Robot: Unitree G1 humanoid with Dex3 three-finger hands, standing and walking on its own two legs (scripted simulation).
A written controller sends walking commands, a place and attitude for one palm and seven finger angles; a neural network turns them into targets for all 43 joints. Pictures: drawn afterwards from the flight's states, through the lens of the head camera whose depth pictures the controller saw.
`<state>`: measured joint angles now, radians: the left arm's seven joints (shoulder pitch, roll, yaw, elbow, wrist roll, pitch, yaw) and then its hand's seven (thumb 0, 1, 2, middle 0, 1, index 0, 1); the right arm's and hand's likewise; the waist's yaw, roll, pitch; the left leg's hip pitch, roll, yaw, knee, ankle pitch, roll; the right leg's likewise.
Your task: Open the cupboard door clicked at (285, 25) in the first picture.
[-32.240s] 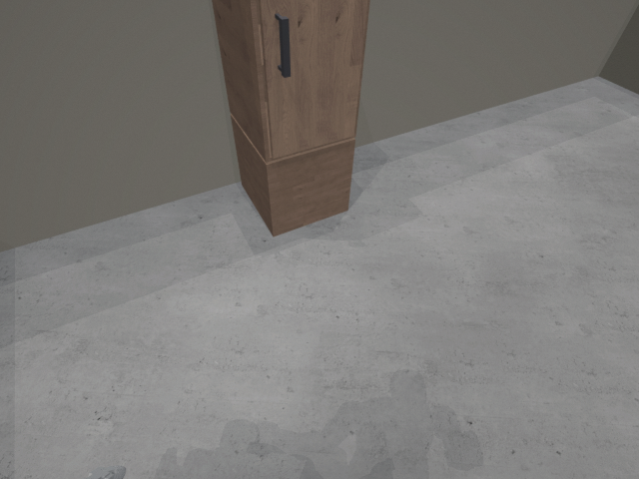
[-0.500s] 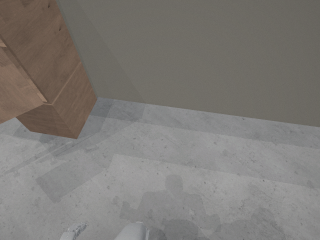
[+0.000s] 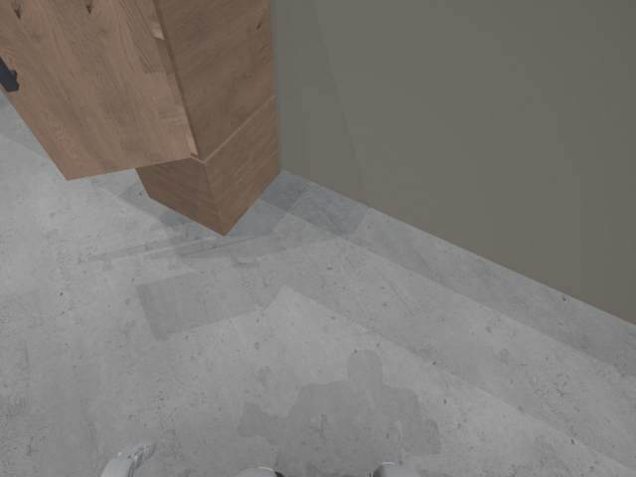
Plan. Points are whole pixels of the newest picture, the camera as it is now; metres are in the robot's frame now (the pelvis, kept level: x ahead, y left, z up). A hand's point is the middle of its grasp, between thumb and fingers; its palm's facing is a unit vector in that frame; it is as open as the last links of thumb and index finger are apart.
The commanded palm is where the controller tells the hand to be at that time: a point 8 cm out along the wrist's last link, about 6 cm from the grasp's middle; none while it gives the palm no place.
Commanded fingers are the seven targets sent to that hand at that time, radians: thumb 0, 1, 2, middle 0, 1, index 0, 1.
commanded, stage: turn to face it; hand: left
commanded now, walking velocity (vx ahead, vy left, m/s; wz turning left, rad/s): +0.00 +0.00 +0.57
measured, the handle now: out of the picture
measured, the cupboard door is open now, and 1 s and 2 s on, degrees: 48 48 48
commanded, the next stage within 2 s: take the last steps up to it in 0.50 s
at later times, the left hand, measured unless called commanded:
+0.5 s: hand out of the picture +0.00 +0.22 -0.19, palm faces +0.29 -0.93 -0.21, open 7.4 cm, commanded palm none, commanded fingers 0.00 0.90 0.90 -0.20 -0.30 -0.20 -0.30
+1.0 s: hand out of the picture -0.02 +0.19 -0.16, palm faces +0.46 -0.87 -0.18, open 7.4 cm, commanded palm none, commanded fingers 0.00 0.90 0.90 -0.20 -0.30 -0.20 -0.30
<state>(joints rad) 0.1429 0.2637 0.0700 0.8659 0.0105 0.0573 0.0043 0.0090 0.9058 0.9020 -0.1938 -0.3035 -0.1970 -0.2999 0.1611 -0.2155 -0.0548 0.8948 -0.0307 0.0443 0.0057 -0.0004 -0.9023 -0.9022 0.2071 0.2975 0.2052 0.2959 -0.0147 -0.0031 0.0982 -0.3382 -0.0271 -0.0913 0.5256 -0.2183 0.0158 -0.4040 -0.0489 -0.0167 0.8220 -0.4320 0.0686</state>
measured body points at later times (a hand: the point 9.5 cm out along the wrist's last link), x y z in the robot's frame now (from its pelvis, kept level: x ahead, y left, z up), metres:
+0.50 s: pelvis +0.02 +0.01 -0.01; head +0.06 +0.05 +0.44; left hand -0.02 +0.27 -0.17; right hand +0.20 -0.21 -0.13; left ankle +0.01 +0.11 -0.74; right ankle +0.00 -0.15 -0.68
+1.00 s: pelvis +0.07 +0.04 +0.01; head +0.10 +0.06 +0.45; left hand -0.04 +0.24 -0.15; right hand +0.24 -0.17 -0.14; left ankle +0.07 +0.19 -0.70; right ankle +0.06 -0.14 -0.74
